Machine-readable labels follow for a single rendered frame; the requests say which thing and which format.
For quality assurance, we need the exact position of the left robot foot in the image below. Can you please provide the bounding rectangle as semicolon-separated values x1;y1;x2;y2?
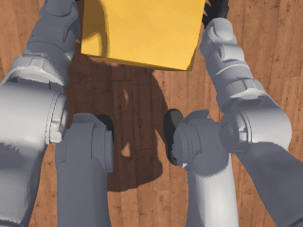
96;113;115;143

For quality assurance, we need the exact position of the carton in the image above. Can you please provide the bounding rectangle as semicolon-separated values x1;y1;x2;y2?
81;0;205;71

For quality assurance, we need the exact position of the right robot upper arm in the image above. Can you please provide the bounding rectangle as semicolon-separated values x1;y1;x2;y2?
219;104;303;227

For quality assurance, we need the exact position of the robot right thigh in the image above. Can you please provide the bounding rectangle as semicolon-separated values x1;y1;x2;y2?
175;117;240;227

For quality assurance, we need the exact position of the left robot upper arm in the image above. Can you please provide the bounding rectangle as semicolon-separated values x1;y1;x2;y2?
0;81;69;227

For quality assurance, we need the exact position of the robot left forearm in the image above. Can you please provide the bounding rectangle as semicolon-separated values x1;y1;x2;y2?
0;0;80;95

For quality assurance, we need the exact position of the robot right hand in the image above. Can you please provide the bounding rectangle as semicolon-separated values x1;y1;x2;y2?
202;0;229;29

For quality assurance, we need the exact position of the robot right forearm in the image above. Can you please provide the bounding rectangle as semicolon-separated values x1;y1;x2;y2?
199;17;293;137

